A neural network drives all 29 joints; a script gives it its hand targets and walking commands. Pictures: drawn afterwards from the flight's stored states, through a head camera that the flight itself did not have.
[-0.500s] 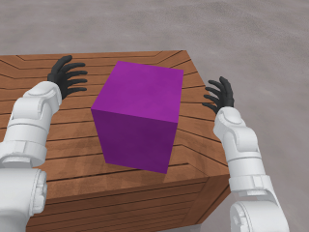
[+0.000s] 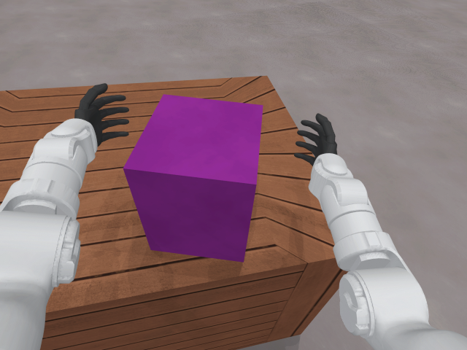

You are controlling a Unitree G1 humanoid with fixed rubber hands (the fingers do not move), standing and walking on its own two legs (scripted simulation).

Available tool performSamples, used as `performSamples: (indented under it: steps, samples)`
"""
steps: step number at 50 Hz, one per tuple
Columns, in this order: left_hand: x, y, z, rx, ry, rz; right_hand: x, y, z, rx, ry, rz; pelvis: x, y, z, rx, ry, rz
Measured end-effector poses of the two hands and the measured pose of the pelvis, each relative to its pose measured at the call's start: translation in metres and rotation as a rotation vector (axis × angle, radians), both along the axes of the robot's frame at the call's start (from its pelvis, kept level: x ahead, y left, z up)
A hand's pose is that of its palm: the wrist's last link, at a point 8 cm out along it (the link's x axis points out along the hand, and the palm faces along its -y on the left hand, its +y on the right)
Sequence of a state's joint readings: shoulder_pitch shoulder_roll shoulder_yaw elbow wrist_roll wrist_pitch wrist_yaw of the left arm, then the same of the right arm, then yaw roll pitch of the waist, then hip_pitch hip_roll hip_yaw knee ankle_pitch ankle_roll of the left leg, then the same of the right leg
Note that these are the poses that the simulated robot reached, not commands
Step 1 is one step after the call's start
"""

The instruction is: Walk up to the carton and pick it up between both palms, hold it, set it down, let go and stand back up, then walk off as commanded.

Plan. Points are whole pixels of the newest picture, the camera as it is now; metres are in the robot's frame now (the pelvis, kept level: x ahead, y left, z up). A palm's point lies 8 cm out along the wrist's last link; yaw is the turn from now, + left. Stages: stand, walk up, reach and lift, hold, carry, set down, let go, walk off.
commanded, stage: reach and lift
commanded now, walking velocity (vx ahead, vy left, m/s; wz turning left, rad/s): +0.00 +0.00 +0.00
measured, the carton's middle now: (204, 180) +0.44 +0.00 +0.04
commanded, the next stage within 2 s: none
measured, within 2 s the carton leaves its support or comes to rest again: neither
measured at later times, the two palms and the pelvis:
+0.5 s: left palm (118, 154) +0.46 +0.16 +0.11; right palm (300, 177) +0.39 -0.18 +0.08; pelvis +0.00 -0.01 +0.00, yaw +0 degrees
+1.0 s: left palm (127, 159) +0.46 +0.14 +0.10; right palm (283, 183) +0.39 -0.15 +0.07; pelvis +0.00 -0.01 +0.00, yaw +1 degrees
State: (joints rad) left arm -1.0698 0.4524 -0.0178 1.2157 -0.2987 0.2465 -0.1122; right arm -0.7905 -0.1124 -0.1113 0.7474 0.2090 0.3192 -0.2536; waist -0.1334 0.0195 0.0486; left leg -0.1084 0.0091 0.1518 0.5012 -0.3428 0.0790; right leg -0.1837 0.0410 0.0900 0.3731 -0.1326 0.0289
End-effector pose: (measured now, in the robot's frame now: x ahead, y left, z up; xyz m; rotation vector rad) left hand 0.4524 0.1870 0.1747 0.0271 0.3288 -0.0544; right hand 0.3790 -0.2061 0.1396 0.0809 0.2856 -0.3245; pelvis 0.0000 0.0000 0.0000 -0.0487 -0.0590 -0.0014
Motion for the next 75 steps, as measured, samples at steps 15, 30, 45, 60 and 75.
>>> performSamples:
  steps: [15, 30, 45, 60, 75]
  samples:
    - [-0.001, -0.014, -0.047, -0.005, 0.040, 0.015, 0.004, 0.018, -0.042, -0.009, 0.051, 0.030, 0.000, -0.005, 0.000, 0.006, 0.075, 0.005]
    - [0.010, -0.029, -0.074, -0.009, 0.046, 0.007, 0.015, 0.027, -0.069, -0.022, 0.046, 0.027, 0.004, -0.013, 0.000, 0.010, 0.194, 0.012]
    - [0.007, -0.035, -0.076, 0.051, 0.032, -0.036, 0.014, 0.052, -0.069, -0.007, 0.006, 0.044, 0.001, -0.012, -0.001, 0.007, 0.209, 0.018]
    - [0.000, -0.049, -0.081, 0.052, 0.027, -0.063, 0.005, 0.058, -0.073, -0.019, 0.017, 0.009, -0.003, -0.010, -0.001, 0.007, 0.204, 0.020]
    - [0.000, -0.048, -0.090, -0.007, -0.034, -0.067, 0.002, 0.059, -0.079, -0.056, -0.058, 0.010, -0.006, -0.004, -0.002, 0.006, 0.201, 0.025]
